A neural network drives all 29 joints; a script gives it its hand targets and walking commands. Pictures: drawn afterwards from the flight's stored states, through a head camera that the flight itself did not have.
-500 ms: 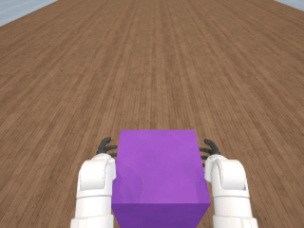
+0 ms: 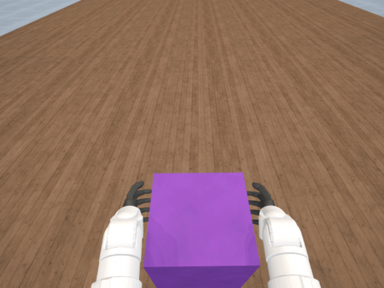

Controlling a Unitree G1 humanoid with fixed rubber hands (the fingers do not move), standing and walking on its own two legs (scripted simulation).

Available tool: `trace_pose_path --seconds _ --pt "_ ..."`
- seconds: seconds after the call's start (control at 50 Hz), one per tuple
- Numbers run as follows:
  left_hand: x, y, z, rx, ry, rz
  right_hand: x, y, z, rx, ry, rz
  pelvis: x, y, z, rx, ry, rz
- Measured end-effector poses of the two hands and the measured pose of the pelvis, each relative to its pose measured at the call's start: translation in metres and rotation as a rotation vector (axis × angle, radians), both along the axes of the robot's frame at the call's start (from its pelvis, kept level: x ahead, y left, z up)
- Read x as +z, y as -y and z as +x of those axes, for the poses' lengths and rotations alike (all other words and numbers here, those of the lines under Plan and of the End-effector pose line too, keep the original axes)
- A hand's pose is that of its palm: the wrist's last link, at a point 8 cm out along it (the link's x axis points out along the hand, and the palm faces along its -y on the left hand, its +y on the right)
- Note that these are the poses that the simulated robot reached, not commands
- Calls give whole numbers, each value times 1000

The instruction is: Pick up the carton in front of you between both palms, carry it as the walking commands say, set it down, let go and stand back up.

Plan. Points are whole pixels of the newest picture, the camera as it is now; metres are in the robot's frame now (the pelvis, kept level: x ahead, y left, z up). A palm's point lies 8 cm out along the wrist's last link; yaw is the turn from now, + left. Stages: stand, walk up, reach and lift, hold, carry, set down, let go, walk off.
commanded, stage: carry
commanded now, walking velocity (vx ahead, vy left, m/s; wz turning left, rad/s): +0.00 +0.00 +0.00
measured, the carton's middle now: (198, 234) +0.31 +0.00 -0.06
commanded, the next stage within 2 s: hold in 0.74 s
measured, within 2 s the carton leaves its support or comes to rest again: neither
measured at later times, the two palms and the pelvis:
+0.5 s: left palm (134, 216) +0.29 +0.14 +0.05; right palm (272, 217) +0.29 -0.15 +0.04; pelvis -0.01 -0.01 +0.00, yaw +0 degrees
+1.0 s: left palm (148, 214) +0.30 +0.11 +0.05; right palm (291, 227) +0.26 -0.18 +0.04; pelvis -0.01 +0.00 +0.01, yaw -6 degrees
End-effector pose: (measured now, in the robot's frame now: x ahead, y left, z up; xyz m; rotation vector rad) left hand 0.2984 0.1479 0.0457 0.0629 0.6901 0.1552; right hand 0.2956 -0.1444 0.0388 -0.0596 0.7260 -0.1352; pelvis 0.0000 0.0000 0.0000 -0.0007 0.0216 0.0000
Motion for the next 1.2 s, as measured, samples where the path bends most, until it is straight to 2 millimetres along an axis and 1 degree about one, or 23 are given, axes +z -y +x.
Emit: trace_pose_path --seconds 0.08,0.2,0.3,0.48,0.78,0.88,1.0,1.04,1.08,1.2 --pt "-3 0 0 2 21 -7 -2 1 0 4 21 0 0 1 -5 -1 -1 -1" --pt "2 2 0 6 60 -10 3 2 0 -1 60 0 0 3 -9 -3 -4 -3" --pt "5 3 -3 2 61 -8 7 4 -3 -2 61 2 -1 4 -8 -4 -6 -2" --pt "1 7 -6 -11 33 -1 2 8 -8 -4 33 3 -1 6 -7 -4 -2 -1" --pt "2 9 -7 -2 43 -6 3 10 -7 -1 44 3 -1 9 -9 -4 -2 -1" --pt "0 11 -11 -18 26 -15 4 14 -14 -9 27 15 6 9 -11 -71 85 7" --pt "1 38 -3 -138 21 -38 6 39 -34 -122 24 -11 9 3 -14 -101 129 -9" --pt "3 42 0 -159 26 -27 7 42 -39 -146 30 0 9 0 -15 -114 135 -8" --pt "5 42 2 -161 31 -19 9 42 -41 -150 36 11 9 -2 -16 -129 140 -7" --pt "8 31 4 -145 36 -36 13 31 -39 -140 41 8 9 -11 -17 -153 153 -12"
